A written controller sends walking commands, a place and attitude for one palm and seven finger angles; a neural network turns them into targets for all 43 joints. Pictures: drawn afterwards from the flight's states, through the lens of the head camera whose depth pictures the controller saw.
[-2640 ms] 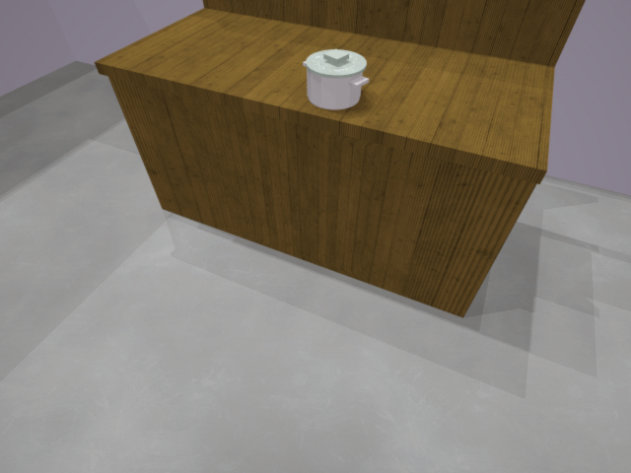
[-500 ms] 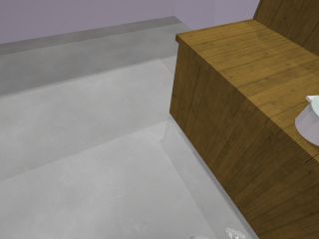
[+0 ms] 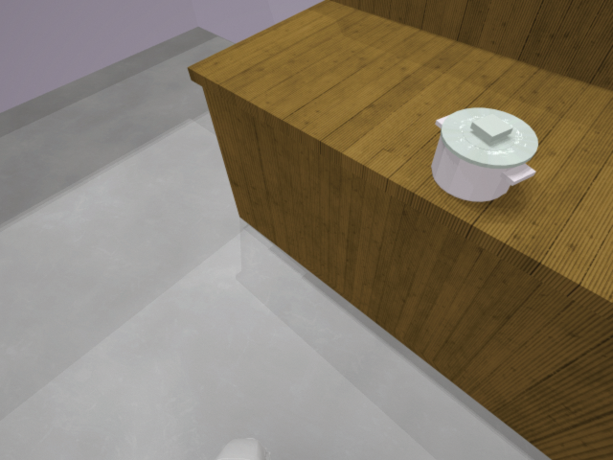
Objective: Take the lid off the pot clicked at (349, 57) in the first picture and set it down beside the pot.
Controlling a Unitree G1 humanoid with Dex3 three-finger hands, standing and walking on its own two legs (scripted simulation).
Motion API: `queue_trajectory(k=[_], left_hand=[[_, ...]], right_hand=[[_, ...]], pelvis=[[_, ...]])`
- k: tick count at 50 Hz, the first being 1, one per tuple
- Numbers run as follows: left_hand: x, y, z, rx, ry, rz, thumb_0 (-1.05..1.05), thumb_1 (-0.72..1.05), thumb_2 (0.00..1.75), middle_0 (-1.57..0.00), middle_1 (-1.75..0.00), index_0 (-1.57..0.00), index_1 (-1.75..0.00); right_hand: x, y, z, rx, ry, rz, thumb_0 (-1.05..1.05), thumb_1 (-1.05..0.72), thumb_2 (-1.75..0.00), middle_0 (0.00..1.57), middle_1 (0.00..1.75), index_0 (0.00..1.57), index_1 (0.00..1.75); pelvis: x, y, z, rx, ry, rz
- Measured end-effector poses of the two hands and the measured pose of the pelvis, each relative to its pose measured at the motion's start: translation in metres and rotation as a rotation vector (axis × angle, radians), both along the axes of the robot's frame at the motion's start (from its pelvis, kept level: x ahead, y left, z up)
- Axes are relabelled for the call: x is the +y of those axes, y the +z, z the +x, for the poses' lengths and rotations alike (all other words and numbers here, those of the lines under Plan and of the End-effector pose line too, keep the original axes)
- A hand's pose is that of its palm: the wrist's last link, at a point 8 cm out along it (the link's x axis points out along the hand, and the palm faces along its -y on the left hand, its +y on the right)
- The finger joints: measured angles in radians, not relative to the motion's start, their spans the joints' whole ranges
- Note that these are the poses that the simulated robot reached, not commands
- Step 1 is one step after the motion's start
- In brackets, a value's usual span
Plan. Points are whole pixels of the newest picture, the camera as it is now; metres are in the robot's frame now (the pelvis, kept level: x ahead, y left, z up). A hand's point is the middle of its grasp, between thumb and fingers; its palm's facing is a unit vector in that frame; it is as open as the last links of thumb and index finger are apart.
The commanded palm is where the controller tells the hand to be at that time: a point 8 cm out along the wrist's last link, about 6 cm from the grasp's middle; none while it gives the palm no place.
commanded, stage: turn to face it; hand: left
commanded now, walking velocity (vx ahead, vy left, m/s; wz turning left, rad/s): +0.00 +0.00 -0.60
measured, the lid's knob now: (491, 127) +0.66 -0.29 +0.05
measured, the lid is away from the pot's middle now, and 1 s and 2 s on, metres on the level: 0.00 0.00 0.00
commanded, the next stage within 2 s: take the last steps up to it in 1.04 s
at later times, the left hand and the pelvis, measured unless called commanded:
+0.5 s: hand out of the picture +0.13 +0.25 -0.16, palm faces -0.23 -0.94 -0.24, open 7.4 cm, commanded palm none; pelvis -0.01 +0.05 +0.00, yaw -19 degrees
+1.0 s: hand (244, 454) +0.15 +0.12 -0.16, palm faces -0.51 -0.83 -0.23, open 7.4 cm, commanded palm none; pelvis -0.03 +0.00 +0.00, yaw -33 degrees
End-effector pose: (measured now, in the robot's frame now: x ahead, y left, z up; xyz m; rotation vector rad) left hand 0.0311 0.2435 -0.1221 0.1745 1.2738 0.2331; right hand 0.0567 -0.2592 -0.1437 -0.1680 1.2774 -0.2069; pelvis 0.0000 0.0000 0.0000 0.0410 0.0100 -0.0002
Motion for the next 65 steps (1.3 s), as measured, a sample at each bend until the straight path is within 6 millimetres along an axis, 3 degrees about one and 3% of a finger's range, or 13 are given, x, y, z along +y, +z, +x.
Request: queue_trajectory(k=[6, 14, 17, 23, 29, 35, 38, 41, 50, 58, 65], left_hand=[[0.012, 0.001, 0.021, -0.010, -0.073, 0.008, 0.01, 0.91, 0.90, -0.20, -0.30, -0.20, -0.30], [0.044, -0.008, 0.050, -0.019, -0.164, 0.005, 0.01, 0.91, 0.90, -0.20, -0.30, -0.20, -0.30], [0.055, -0.017, 0.068, -0.037, -0.201, -0.005, 0.01, 0.91, 0.90, -0.20, -0.30, -0.20, -0.30], [0.056, -0.012, 0.099, -0.060, -0.301, -0.018, 0.01, 0.91, 0.90, -0.20, -0.30, -0.19, -0.30], [0.029, -0.009, 0.121, -0.033, -0.421, -0.022, 0.01, 0.91, 0.90, -0.20, -0.30, -0.19, -0.30], [-0.026, -0.010, 0.146, -0.084, -0.568, -0.007, 0.01, 0.91, 0.90, -0.20, -0.30, -0.19, -0.30], [-0.050, -0.005, 0.149, -0.122, -0.601, -0.001, 0.01, 0.91, 0.90, -0.20, -0.30, -0.19, -0.30], [-0.064, 0.001, 0.146, -0.125, -0.608, -0.004, 0.01, 0.91, 0.90, -0.20, -0.30, -0.20, -0.30], [-0.082, -0.004, 0.138, -0.077, -0.653, -0.047, 0.01, 0.91, 0.90, -0.20, -0.30, -0.20, -0.30], [-0.063, -0.028, 0.144, -0.022, -0.648, -0.080, 0.01, 0.91, 0.90, -0.20, -0.30, -0.20, -0.30], [-0.055, -0.023, 0.150, 0.036, -0.691, -0.072, 0.01, 0.91, 0.90, -0.20, -0.30, -0.20, -0.30]], right_hand=[[0.009, 0.006, 0.008, -0.073, -0.045, 0.002, 0.01, -0.91, -0.90, 0.20, 0.30, 0.19, 0.30], [0.040, 0.017, 0.016, -0.188, -0.105, -0.009, 0.00, -0.91, -0.90, 0.20, 0.30, 0.20, 0.30], [0.050, 0.017, 0.003, -0.204, -0.129, -0.034, 0.00, -0.91, -0.90, 0.20, 0.30, 0.20, 0.30], [0.061, 0.024, -0.043, -0.134, -0.195, -0.043, 0.00, -0.91, -0.90, 0.20, 0.30, 0.20, 0.30], [0.058, 0.014, -0.093, -0.086, -0.318, -0.027, 0.00, -0.91, -0.90, 0.20, 0.30, 0.20, 0.30], [0.039, -0.015, -0.156, -0.019, -0.442, 0.010, 0.00, -0.90, -0.90, 0.20, 0.30, 0.20, 0.30], [0.031, -0.023, -0.181, 0.041, -0.486, 0.018, 0.00, -0.91, -0.90, 0.20, 0.30, 0.20, 0.30], [0.026, -0.017, -0.193, 0.065, -0.514, 0.018, 0.01, -0.91, -0.90, 0.20, 0.30, 0.20, 0.30], [0.025, 0.001, -0.190, 0.013, -0.582, -0.002, 0.01, -0.91, -0.90, 0.20, 0.30, 0.19, 0.30], [0.048, 0.007, -0.164, -0.052, -0.604, -0.040, 0.00, -0.91, -0.90, 0.20, 0.30, 0.20, 0.30], [0.078, 0.015, -0.170, -0.027, -0.634, -0.009, 0.00, -0.92, -0.90, 0.20, 0.30, 0.20, 0.30]], pelvis=[[0.008, 0.000, -0.002, 0.002, -0.081, -0.002], [0.035, -0.004, -0.004, 0.009, -0.183, -0.021], [0.047, -0.010, -0.005, 0.004, -0.211, -0.037], [0.052, -0.003, -0.007, -0.013, -0.297, -0.040], [0.046, -0.004, -0.012, -0.018, -0.392, -0.043], [0.023, -0.019, -0.022, -0.009, -0.466, -0.026], [0.017, -0.020, -0.028, -0.007, -0.479, -0.041], [0.011, -0.013, -0.030, -0.003, -0.501, -0.033], [0.004, -0.004, -0.026, 0.009, -0.573, -0.030], [0.019, -0.011, -0.012, 0.020, -0.621, -0.060], [0.017, -0.001, 0.002, 0.017, -0.660, -0.048]])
